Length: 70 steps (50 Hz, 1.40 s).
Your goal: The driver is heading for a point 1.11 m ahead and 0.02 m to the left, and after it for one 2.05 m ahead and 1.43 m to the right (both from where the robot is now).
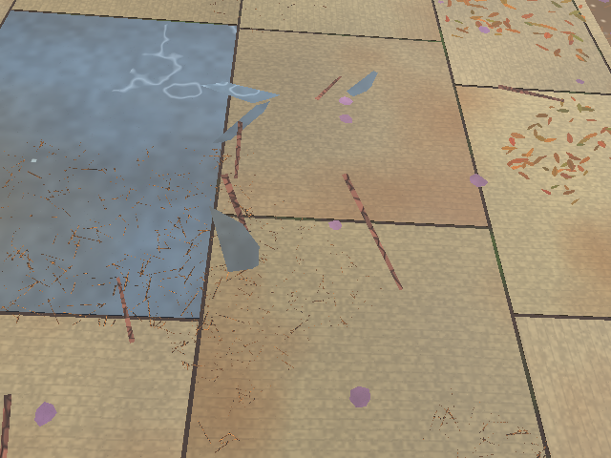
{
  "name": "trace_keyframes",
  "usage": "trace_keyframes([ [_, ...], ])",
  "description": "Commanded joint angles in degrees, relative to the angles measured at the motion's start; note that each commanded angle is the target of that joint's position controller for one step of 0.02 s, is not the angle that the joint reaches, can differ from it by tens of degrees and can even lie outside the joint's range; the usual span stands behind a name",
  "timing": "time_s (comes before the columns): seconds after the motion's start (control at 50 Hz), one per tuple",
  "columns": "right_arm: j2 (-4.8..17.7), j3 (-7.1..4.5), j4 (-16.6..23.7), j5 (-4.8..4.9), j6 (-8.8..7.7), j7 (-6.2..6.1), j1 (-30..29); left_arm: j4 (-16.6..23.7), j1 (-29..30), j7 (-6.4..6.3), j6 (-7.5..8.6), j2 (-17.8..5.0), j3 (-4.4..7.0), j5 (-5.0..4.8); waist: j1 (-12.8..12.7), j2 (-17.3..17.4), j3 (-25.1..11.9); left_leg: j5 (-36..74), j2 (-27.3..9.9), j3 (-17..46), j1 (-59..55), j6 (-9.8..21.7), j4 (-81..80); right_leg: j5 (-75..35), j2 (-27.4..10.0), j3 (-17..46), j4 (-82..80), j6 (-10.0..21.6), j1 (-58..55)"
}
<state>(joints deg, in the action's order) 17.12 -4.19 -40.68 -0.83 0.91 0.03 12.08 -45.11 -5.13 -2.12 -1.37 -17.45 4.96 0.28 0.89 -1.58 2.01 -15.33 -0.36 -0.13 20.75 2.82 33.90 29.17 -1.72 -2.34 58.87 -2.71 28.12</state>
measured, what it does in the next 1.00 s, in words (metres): walks ahead: right foot, then left foot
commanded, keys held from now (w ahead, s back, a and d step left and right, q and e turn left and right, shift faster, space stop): q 0.18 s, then w+q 0.16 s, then w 0.26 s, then w+e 0.40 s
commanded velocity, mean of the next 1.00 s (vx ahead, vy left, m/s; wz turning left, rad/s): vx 0.30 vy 0.00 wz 0.20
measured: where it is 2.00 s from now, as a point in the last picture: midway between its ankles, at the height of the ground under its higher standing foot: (279, 299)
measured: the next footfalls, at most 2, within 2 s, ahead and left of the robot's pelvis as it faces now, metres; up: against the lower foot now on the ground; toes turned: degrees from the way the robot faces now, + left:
right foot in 0.38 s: +0.10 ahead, -0.13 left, +0.00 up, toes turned +17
left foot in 0.78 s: +0.27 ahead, +0.21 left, +0.00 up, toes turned +15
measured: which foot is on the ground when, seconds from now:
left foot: down 0.00-0.38, up 0.40-0.76, down 0.78-1.00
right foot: up 0.00-0.36, down 0.38-0.80, up 0.82-1.00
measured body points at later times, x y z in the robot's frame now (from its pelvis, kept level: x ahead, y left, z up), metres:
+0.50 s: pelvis +0.07 -0.02 +0.01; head +0.08 -0.04 +0.46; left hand +0.07 +0.28 -0.09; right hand +0.29 -0.24 -0.09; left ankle +0.04 +0.11 -0.67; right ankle +0.06 -0.14 -0.73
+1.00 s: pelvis +0.27 +0.10 +0.01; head +0.28 +0.11 +0.46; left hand +0.32 +0.40 -0.10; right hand +0.40 -0.16 -0.09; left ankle +0.23 +0.20 -0.73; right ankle +0.32 -0.05 -0.65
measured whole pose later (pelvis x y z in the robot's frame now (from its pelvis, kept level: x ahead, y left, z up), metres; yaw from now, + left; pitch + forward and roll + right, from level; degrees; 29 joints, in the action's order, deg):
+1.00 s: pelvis +0.27 +0.10 +0.01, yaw +8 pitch +1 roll +2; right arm 14.5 -3.9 -42.1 -0.6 -5.3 0.7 16.6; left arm -45.1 -14.8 0.1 2.0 -18.3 4.3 -1.7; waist 0.9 -2.7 1.0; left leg -11.7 0.5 -6.6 8.4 1.4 19.0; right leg 14.0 -5.3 2.8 64.3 -0.1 35.8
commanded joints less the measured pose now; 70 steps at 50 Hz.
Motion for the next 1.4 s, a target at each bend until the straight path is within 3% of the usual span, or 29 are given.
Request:
trace_keyframes([
  [0.02, 9.42, -2.30, 4.64, 1.35, -1.38, -1.02, -2.26, 3.75, 1.35, -1.05, 0.59, -6.31, 1.94, 0.32, -1.28, 8.12, -7.36, 26.45, -13.75, 18.53, -13.15, 9.89, -13.59, -4.32, -0.26, 6.14, 7.39, 0.10, 10.92],
  [0.18, 10.39, -2.76, 6.39, 1.26, -0.06, -2.66, -0.83, 4.17, 2.70, -0.26, 1.33, -3.38, 0.95, -0.39, -0.03, 9.34, -8.52, 19.03, -10.55, 20.38, -14.05, 9.90, -13.26, -10.40, 2.44, 7.37, -9.35, -2.20, 4.98],
  [0.26, 10.23, -2.72, 6.80, 1.57, 0.14, -2.06, -0.75, 4.72, 3.30, 1.24, 2.63, -4.48, 1.07, -1.07, 1.01, 11.72, -6.13, -10.46, -8.89, 26.23, -8.11, 10.56, -17.54, -8.88, 3.44, 6.47, -18.60, -1.01, -0.84],
  [0.34, 9.26, -2.18, 7.34, 1.95, 0.13, -1.81, -2.40, 3.39, -1.74, 2.40, 5.26, -4.54, 1.49, -1.82, -2.33, 10.83, -5.07, -17.08, -5.76, 28.79, -3.00, 8.57, -15.10, -13.46, 3.95, 5.00, -33.99, 2.11, -13.84],
  [0.36, 7.54, -1.62, 7.56, 1.82, 0.05, -1.96, -2.74, 2.01, -5.31, 2.41, 5.66, -5.27, 1.85, -1.60, -3.83, 9.14, -5.67, -17.99, -3.68, 26.53, 0.99, 6.45, -11.67, -15.97, 1.64, 5.41, -37.52, 3.54, -20.92],
  [0.38, 3.52, -0.39, 7.91, 1.50, -0.23, -1.94, -2.35, 0.80, -11.05, 2.15, 5.89, -7.71, 2.34, -0.49, -5.09, 2.09, -8.45, -20.88, 0.52, 20.20, 8.71, 2.92, 1.33, -10.02, -8.00, 14.63, -40.09, 6.79, -30.42],
  [0.4, 1.99, 0.01, 10.15, 2.01, -1.07, -1.83, -2.69, -0.11, -14.74, 2.33, 5.89, -12.51, 2.98, 1.16, -4.48, -9.51, -6.04, -20.61, 8.20, 9.74, 22.19, 0.58, 14.77, 4.74, -17.73, 33.99, -46.09, 13.61, -33.28],
  [0.42, 6.01, -0.82, 10.93, 2.03, -2.09, -1.69, -4.34, 0.38, -12.45, 2.67, 6.57, -11.57, 2.94, 1.42, -3.98, -10.16, -0.24, -17.50, 3.61, 11.31, 27.77, -0.27, 22.94, 12.32, -21.63, 41.33, -48.68, 18.19, -28.13],
  [0.44, 8.01, -1.45, 9.56, 2.06, -2.51, -1.37, -3.12, 1.11, -9.66, 2.32, 6.80, -7.92, 1.91, 0.24, -2.95, -8.25, 2.40, -12.40, 2.04, 11.82, 29.01, -0.82, 25.69, 12.02, -19.10, 36.33, -48.83, 17.06, -27.13],
  [0.5, 6.22, -1.30, 8.18, 1.46, -3.75, -0.41, -3.68, 0.63, -10.15, 1.56, 6.68, -5.54, 0.79, -0.57, -3.19, -6.13, 2.96, -1.97, -0.10, 9.40, 28.98, -2.49, 25.53, -1.98, -13.42, 24.19, -49.39, 13.10, -27.81],
  [0.62, 0.47, 1.09, 11.07, 1.59, -5.19, 1.02, -12.07, -1.04, -14.90, 1.67, 6.21, -7.34, 0.71, -1.26, -6.56, -5.84, 2.36, 8.40, -2.21, 0.00, 17.33, -4.51, 8.34, -20.76, -9.41, 11.46, -50.54, 12.85, -22.09],
  [0.72, 3.49, -0.09, 11.72, 2.67, -6.26, 2.13, -11.67, -2.04, -17.62, 2.13, 5.12, -10.20, 1.07, -2.28, -4.37, -7.10, 2.32, 8.01, 0.30, -0.52, 4.42, -2.88, -3.20, -25.97, -12.40, 14.38, -47.08, 12.24, -20.98],
  [0.76, 6.66, -2.01, 8.87, 2.39, -6.25, 1.44, -1.94, -1.91, -16.76, 2.05, 5.04, -9.55, 0.76, -2.32, 1.72, -5.59, -3.03, 8.88, 1.85, -1.24, -11.24, -0.26, -7.46, -39.54, -9.73, 11.42, -36.69, 9.68, -19.10],
  [0.78, 9.25, -3.18, 7.33, 1.76, -6.12, 0.66, 6.80, -1.11, -15.96, 2.17, 5.38, -7.00, -0.15, -1.57, 6.33, -3.49, -9.55, 8.77, -3.26, 3.03, -25.39, 2.01, -6.12, -36.89, -6.58, 8.69, -23.88, 7.34, -12.16],
  [0.8, 14.81, -4.34, 6.51, -0.17, -5.54, -0.06, 14.81, 1.32, -19.05, 2.10, 6.14, -0.72, -2.04, -0.81, 7.43, 10.71, -20.57, 0.61, -19.82, 24.58, -45.91, 8.63, -7.31, -16.84, 0.48, 3.47, -1.35, 3.01, 6.72],
  [0.82, 12.26, -3.54, 5.52, -0.33, -5.36, 0.23, 16.38, 1.19, -19.78, 1.85, 6.89, -2.31, -1.79, -2.14, 7.08, 17.50, -24.03, -7.48, -24.59, 40.75, -42.52, 12.19, -15.76, 3.34, 2.30, 9.18, 9.79, 2.79, 12.16],
  [0.84, 8.60, -2.17, 5.16, 0.35, -5.43, 0.45, 12.38, 1.74, -17.22, 1.94, 6.78, -6.81, -0.29, -3.42, 5.92, 13.65, -14.64, -11.60, -22.80, 33.63, -35.62, 10.42, -17.12, 0.11, -0.89, 10.15, 14.49, 3.32, 16.44],
  [0.88, 4.57, -0.90, 4.82, 0.77, -5.63, 0.65, 5.23, 2.42, -12.85, 2.01, 6.10, -5.77, -0.27, -2.51, 2.74, 9.65, -5.07, -5.82, -17.68, 20.34, -22.52, 8.12, -20.41, -8.10, -4.58, 7.72, 11.79, 3.82, 15.54],
  [0.92, 2.79, -0.63, 4.19, 0.25, -6.54, 0.81, 1.02, 1.80, -13.99, 2.14, 4.57, -3.74, -0.17, -2.15, -0.41, 10.33, -1.72, 1.91, -14.92, 12.03, -14.30, 7.16, -24.22, -12.68, -6.32, 8.02, 9.08, 3.47, 10.39],
  [1.06, 5.45, -1.96, 0.67, 0.24, -7.67, -0.15, 0.75, 5.22, -6.37, 3.36, 3.54, -1.04, -0.99, -1.45, -0.83, 5.01, 2.06, 16.00, -13.95, -3.44, -13.18, 7.16, -27.51, -29.08, -5.54, 7.11, -7.57, 2.18, 11.70],
  [1.18, 9.07, -3.31, -2.13, 1.94, -6.04, -0.63, 5.07, 10.19, 3.89, 5.53, 3.62, -1.68, -1.42, -1.49, 2.34, 3.24, 4.78, 19.65, -16.52, -9.00, -21.78, 5.22, -25.12, -28.08, -4.07, 1.85, -20.55, 5.54, 11.12],
  [1.22, 10.79, -3.76, -2.46, 2.35, -5.14, -0.73, 5.20, 11.37, 3.33, 5.78, 3.43, -3.17, -0.68, -1.38, 0.96, 4.70, 2.56, 36.19, -16.67, -10.71, -24.87, 4.14, -18.84, -22.25, -0.98, -1.44, -21.75, 7.66, 6.83],
  [1.26, 11.93, -3.87, -2.22, 2.88, -4.03, -0.94, 4.29, 9.54, -7.44, 5.37, 3.00, -6.90, 1.60, -1.66, -5.68, 5.74, -4.78, 52.88, -14.61, -13.18, -23.70, 2.14, -1.74, -19.25, 4.61, -5.00, -23.79, 10.73, -8.85],
  [1.28, 10.39, -3.07, -1.80, 2.49, -4.11, -1.23, 5.09, 7.00, -17.34, 4.46, 2.50, -10.94, 3.72, -1.81, -10.25, 4.00, -10.15, 46.59, -12.30, -13.97, -14.24, -0.25, 13.06, -21.48, 5.46, -2.11, -25.29, 13.00, -25.63],
  [1.3, 3.05, -0.72, 1.23, -0.07, -4.95, -0.93, 9.52, 6.53, -19.62, 3.43, 2.33, -18.13, 5.18, -2.29, -5.99, -11.46, -14.70, 0.38, -3.90, -12.79, 10.89, -4.51, 35.93, -15.93, -9.43, 26.20, -28.06, 21.65, -45.68],
  [1.32, 2.96, 0.33, 2.31, 0.72, -7.21, -0.37, 8.06, 9.20, -19.67, 3.88, 3.47, -17.07, 4.13, -1.89, -6.23, -10.01, -25.51, -20.41, 2.97, 2.47, 20.28, -4.84, 46.39, -6.08, -17.31, 52.20, -39.18, 28.32, -52.57],
  [1.34, 7.77, -0.90, 3.94, 3.18, -8.38, 0.20, 0.76, 8.65, -18.65, 4.31, 4.31, -12.52, 2.80, -1.37, -8.59, -4.07, -19.58, -15.49, -0.16, 6.03, 25.92, -3.64, 47.29, -6.95, -16.30, 46.05, -42.49, 24.28, -49.51],
  [1.36, 7.27, -0.53, 4.63, 3.35, -9.07, 0.16, -1.22, 8.31, -16.29, 4.28, 4.85, -10.97, 2.31, -1.45, -6.85, -2.53, -12.58, -10.51, -2.45, 5.28, 26.48, -2.59, 43.14, -10.90, -14.15, 38.43, -42.38, 22.27, -41.58],
  [1.4, 7.52, -1.00, 3.59, 0.82, -8.89, -0.65, -0.51, 9.76, -9.14, 3.86, 4.99, -7.33, 1.09, -0.94, -1.82, 0.25, -6.64, -4.18, -6.26, 5.42, 18.94, -2.78, 34.42, -22.52, -9.80, 27.86, -42.88, 19.53, -26.39],
])
Over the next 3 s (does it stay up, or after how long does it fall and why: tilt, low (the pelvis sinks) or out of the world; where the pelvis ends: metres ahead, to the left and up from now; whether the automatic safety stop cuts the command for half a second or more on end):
stays up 1.32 -0.24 0.01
